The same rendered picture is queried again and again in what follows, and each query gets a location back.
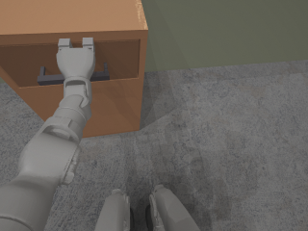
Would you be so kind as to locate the left robot forearm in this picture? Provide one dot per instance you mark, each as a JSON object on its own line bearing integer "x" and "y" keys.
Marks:
{"x": 70, "y": 119}

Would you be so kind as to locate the drawer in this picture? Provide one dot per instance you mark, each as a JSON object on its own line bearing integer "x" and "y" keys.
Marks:
{"x": 23, "y": 61}

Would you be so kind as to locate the robot left hand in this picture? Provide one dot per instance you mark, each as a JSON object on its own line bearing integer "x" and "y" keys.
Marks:
{"x": 77, "y": 61}

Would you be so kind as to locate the cabinet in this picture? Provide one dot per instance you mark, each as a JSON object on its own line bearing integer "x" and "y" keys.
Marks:
{"x": 116, "y": 104}

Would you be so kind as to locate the right robot shin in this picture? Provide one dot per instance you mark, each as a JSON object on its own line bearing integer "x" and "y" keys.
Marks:
{"x": 157, "y": 222}

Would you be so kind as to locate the robot left thigh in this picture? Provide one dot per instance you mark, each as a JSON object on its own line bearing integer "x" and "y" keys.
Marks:
{"x": 115, "y": 211}

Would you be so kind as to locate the handle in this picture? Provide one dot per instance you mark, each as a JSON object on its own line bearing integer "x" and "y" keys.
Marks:
{"x": 58, "y": 79}

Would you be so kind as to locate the robot left upper arm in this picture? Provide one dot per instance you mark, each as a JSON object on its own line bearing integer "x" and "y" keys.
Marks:
{"x": 26, "y": 201}

